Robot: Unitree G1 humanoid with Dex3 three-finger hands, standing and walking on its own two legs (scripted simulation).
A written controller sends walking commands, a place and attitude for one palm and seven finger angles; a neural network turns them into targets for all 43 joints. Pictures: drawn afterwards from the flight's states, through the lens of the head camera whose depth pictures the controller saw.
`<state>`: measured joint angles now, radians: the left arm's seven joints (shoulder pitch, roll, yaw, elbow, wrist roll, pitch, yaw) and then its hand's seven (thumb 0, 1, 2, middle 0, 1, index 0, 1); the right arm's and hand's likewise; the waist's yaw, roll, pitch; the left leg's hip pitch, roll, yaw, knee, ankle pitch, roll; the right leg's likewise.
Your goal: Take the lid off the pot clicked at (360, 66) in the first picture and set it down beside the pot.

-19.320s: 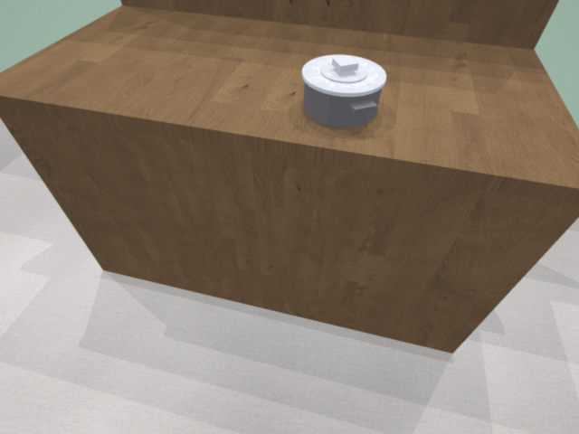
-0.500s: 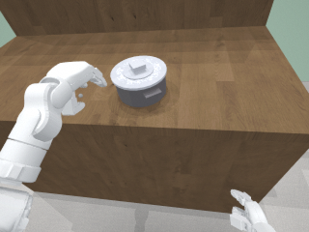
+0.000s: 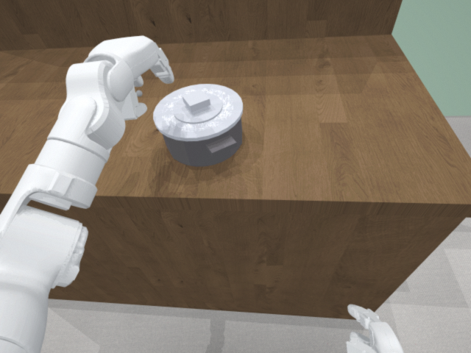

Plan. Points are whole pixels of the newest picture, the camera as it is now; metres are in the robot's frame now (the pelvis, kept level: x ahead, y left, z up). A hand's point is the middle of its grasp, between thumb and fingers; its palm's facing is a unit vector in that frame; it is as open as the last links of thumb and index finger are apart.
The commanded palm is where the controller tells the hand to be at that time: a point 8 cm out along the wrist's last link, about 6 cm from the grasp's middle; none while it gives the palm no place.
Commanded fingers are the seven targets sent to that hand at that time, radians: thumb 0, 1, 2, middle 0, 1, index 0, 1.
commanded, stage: move the open hand above the knob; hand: left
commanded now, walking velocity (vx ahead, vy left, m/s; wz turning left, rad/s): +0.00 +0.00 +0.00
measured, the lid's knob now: (196, 100) +0.54 +0.10 +0.16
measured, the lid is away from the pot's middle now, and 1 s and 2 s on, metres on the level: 0.00 0.00 0.00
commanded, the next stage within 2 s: lower the open fingers around the knob in 1.70 s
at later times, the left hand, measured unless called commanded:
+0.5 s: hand (197, 81) +0.50 +0.08 +0.22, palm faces -0.26 -0.02 -0.96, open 10.1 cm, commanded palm +0.50 +0.10 +0.29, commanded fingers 0.00 -0.42 1.72 -0.87 -0.08 -0.87 -0.08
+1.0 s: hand (183, 77) +0.51 +0.11 +0.22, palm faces -0.26 -0.04 -0.96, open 10.1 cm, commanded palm +0.49 +0.11 +0.29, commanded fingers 0.00 -0.42 1.72 -0.87 -0.08 -0.87 -0.08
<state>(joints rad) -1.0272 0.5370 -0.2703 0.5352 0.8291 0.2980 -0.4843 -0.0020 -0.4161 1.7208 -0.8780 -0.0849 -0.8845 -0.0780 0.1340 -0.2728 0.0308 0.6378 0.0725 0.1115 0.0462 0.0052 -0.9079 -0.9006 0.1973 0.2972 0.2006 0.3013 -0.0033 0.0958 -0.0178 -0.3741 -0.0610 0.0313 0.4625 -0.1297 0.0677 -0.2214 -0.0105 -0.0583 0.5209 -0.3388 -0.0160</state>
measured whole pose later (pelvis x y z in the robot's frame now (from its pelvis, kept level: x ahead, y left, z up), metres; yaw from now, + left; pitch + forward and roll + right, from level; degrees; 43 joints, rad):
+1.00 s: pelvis +0.03 -0.02 +0.00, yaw -1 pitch +6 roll +1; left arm -1.21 0.46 -0.29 0.86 0.89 0.29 -0.50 0.00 -0.41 1.72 -0.87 -0.08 -0.88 -0.08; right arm 0.20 -0.30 -0.01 0.67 0.06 0.12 0.04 0.00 -0.91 -0.90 0.20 0.30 0.20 0.30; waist -0.06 0.07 -0.05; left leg -0.38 -0.05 0.05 0.44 -0.17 0.05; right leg -0.22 0.01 -0.03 0.48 -0.36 -0.03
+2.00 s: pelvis +0.03 +0.00 +0.00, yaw -1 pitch +6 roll +0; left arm -1.29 0.41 -0.33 0.98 0.87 0.33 -0.49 0.00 -0.41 1.72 -0.88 -0.08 -0.88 -0.08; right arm 0.25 -0.29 -0.01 0.70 0.06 0.09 0.03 0.00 -0.91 -0.90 0.20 0.30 0.20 0.30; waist -0.08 0.06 -0.05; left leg -0.39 -0.06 0.04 0.44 -0.15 0.07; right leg -0.24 -0.01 -0.04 0.47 -0.34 -0.01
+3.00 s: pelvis +0.03 -0.01 +0.00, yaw -2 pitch +7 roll +0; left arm -1.25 0.42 -0.29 1.06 0.88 0.31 -0.46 0.00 -0.41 1.72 -0.88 -0.09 -0.88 -0.08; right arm 0.25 -0.29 0.00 0.70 0.06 0.14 0.01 0.00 -0.91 -0.90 0.20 0.30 0.20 0.30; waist -0.11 0.05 -0.07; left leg -0.42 -0.04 0.05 0.48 -0.18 0.06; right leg -0.26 0.01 -0.03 0.49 -0.35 -0.03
